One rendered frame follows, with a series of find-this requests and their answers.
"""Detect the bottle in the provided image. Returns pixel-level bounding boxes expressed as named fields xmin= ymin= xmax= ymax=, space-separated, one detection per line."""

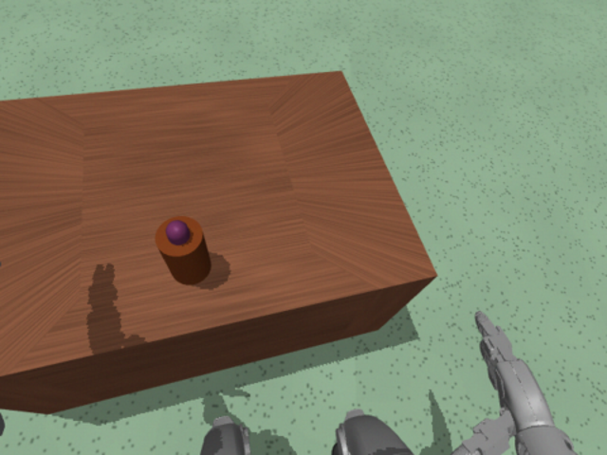
xmin=155 ymin=216 xmax=212 ymax=285

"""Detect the right robot arm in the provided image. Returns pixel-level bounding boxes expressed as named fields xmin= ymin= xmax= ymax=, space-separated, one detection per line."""
xmin=515 ymin=426 xmax=579 ymax=455

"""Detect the right robot hand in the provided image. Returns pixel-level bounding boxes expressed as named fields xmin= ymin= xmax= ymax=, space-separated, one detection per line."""
xmin=451 ymin=311 xmax=555 ymax=455

